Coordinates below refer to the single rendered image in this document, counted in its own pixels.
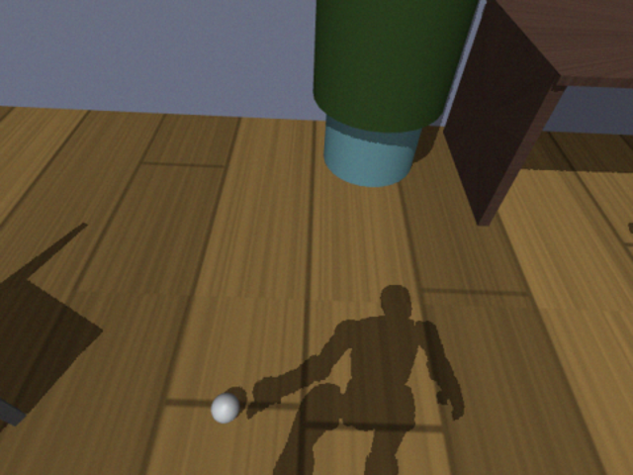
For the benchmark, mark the desk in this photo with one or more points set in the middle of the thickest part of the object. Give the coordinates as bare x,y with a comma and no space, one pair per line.
524,55

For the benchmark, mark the ball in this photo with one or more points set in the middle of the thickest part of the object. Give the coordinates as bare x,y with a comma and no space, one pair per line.
225,408

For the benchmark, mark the potted plant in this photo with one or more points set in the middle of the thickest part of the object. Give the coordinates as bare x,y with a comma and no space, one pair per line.
383,71

